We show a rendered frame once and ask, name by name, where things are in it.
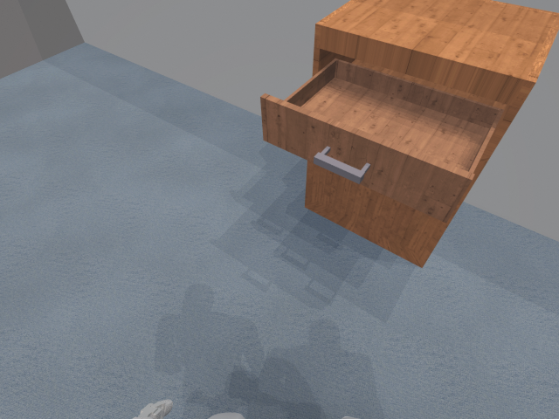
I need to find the handle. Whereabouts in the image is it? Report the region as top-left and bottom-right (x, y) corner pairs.
(314, 146), (370, 184)

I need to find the robot left hand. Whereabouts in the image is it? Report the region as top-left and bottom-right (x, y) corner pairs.
(133, 400), (173, 419)

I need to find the drawer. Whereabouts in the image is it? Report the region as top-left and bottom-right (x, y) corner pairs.
(260, 58), (504, 223)

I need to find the cabinet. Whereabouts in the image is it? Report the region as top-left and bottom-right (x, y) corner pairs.
(305, 0), (559, 268)

